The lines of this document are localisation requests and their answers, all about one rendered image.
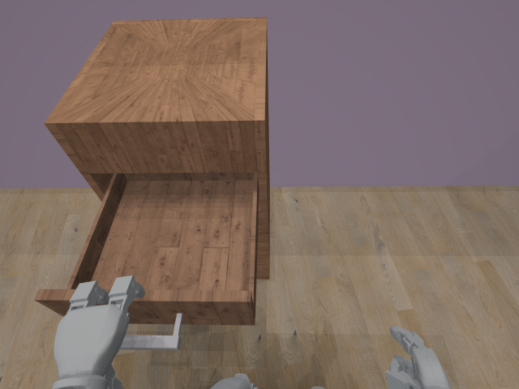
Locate cabinet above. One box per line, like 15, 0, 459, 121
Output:
44, 17, 270, 280

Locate robot right hand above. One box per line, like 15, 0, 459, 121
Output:
386, 326, 451, 389

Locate drawer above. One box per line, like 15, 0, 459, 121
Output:
34, 173, 259, 325

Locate robot left shin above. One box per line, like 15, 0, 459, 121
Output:
234, 374, 250, 382

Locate handle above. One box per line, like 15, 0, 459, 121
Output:
120, 313, 183, 351

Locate robot left hand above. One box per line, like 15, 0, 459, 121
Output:
54, 276, 145, 389

